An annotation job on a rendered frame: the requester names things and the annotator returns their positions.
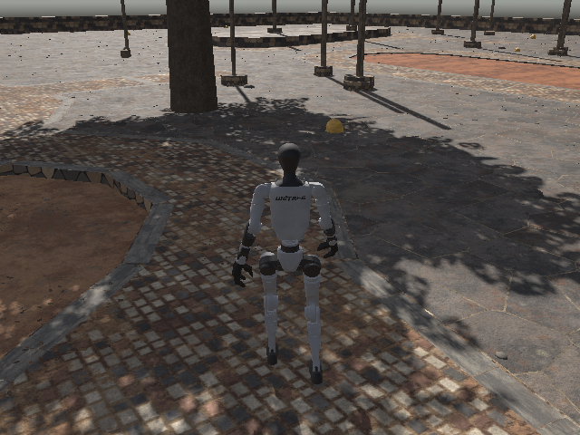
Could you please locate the robot right forearm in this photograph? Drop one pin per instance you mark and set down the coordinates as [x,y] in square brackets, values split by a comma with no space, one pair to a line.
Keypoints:
[330,234]

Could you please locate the robot right shin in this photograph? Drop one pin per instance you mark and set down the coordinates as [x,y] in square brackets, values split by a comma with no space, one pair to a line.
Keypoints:
[314,337]

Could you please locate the right robot upper arm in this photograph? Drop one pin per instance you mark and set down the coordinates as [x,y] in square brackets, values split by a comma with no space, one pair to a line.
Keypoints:
[318,192]

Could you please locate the right robot thigh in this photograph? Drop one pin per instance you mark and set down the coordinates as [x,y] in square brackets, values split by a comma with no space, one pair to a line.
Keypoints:
[312,275]

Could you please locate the right robot hand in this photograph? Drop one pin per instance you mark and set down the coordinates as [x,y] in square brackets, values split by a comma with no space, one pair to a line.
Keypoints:
[325,245]

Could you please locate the robot left forearm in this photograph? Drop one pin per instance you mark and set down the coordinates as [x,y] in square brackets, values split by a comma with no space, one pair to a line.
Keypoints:
[245,246]

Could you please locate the left robot upper arm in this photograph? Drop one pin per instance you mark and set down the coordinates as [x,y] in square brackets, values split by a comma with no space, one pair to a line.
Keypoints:
[257,207]

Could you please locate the left robot hand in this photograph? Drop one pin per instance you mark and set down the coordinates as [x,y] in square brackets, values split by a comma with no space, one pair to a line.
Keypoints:
[236,273]

